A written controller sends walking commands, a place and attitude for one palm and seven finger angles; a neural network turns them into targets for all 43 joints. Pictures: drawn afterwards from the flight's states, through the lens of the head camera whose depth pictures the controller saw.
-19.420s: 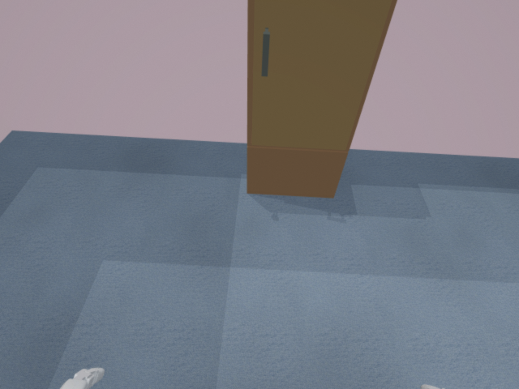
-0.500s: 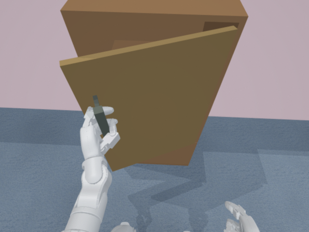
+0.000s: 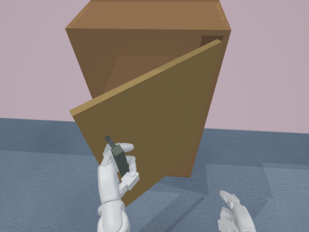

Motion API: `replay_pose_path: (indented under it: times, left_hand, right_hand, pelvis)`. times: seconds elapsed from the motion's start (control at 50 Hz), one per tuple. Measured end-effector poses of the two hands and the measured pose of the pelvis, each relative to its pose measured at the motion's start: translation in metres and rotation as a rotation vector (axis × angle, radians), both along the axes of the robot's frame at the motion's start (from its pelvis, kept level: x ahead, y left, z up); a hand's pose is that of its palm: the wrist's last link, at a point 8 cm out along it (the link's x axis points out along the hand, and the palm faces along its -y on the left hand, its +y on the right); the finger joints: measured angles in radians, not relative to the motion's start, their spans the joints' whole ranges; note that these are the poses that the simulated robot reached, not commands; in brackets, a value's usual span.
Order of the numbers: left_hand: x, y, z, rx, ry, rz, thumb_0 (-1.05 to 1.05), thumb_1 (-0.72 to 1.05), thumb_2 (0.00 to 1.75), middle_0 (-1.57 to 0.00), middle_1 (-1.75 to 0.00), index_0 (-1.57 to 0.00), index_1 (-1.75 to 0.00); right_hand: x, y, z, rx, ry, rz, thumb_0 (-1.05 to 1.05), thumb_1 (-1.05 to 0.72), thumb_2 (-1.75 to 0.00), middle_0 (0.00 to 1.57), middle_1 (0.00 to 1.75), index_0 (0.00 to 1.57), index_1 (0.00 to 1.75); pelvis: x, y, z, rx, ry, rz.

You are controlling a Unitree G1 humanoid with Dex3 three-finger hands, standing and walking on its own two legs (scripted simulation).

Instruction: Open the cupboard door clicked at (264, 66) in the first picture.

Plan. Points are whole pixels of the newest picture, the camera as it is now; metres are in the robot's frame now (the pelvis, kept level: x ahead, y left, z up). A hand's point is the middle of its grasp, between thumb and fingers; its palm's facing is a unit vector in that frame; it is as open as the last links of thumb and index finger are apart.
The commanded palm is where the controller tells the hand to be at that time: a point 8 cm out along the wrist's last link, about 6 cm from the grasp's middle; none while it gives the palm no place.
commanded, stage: open thumb and fingers to let go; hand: left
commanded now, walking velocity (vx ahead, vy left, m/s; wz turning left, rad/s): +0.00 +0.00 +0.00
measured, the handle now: (118, 159) +0.29 +0.10 +0.06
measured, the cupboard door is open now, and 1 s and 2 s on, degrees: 43 42 43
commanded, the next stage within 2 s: slide the hand sideways off the handle in 0.76 s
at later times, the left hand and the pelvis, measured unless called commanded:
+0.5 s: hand (131, 169) +0.26 +0.07 +0.06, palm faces +0.27 -0.96 -0.01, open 12.5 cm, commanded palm +0.22 +0.11 +0.06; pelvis +0.00 +0.00 +0.00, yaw +0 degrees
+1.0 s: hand (127, 180) +0.24 +0.07 +0.05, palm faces -0.11 -0.99 -0.06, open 15.3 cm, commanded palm +0.22 +0.11 +0.06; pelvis -0.01 +0.03 -0.01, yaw +0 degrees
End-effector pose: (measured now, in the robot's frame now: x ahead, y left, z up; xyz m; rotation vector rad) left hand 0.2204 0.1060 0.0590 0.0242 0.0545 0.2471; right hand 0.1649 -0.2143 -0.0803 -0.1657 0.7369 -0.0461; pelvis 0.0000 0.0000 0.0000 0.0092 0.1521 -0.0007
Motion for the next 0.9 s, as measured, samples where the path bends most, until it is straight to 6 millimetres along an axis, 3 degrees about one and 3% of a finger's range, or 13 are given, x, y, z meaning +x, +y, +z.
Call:
replay_pose_path:
  times: [0.18, 0.42, 0.52, 0.72, 0.9]
  left_hand:
    - [0.008, 0.004, -0.001, -0.007, -0.014, 0.064, 0.01, 0.52, 0.73, -0.41, -1.31, -0.46, -1.32]
    - [0.008, 0.005, -0.001, -0.015, -0.015, 0.039, 0.01, -0.17, 0.44, -0.36, -1.23, -0.43, -1.24]
    - [0.009, 0.007, -0.001, -0.017, -0.017, 0.023, 0.00, -0.36, 0.36, -0.34, -1.15, -0.41, -1.15]
    - [0.013, 0.012, -0.001, -0.020, -0.020, -0.007, -0.01, -0.48, 0.31, -0.36, -0.82, -0.40, -0.79]
    - [0.011, 0.017, -0.001, -0.010, -0.021, -0.055, -0.01, -0.49, 0.30, -0.44, -0.63, -0.45, -0.63]
  right_hand:
    - [-0.001, -0.007, -0.012, -0.003, 0.029, 0.014, 0.01, -0.90, -0.90, 0.20, 0.30, 0.20, 0.30]
    - [-0.006, -0.007, -0.012, -0.011, 0.050, 0.001, 0.01, -0.90, -0.90, 0.20, 0.30, 0.20, 0.30]
    - [-0.004, -0.003, -0.011, -0.015, 0.044, -0.004, 0.01, -0.90, -0.90, 0.20, 0.30, 0.20, 0.30]
    - [0.001, 0.012, -0.005, -0.014, 0.023, 0.003, 0.01, -0.90, -0.90, 0.20, 0.30, 0.20, 0.30]
    - [0.003, 0.027, -0.002, -0.005, 0.009, 0.018, 0.01, -0.90, -0.90, 0.20, 0.30, 0.20, 0.30]
  pelvis:
    - [-0.003, -0.006, -0.003, 0.013, 0.020, 0.006]
    - [0.000, -0.003, -0.003, 0.012, 0.029, 0.002]
    - [0.001, 0.001, -0.003, 0.009, 0.029, 0.000]
    - [0.000, 0.012, -0.003, -0.003, 0.027, -0.004]
    - [-0.004, 0.023, -0.005, -0.013, 0.022, -0.005]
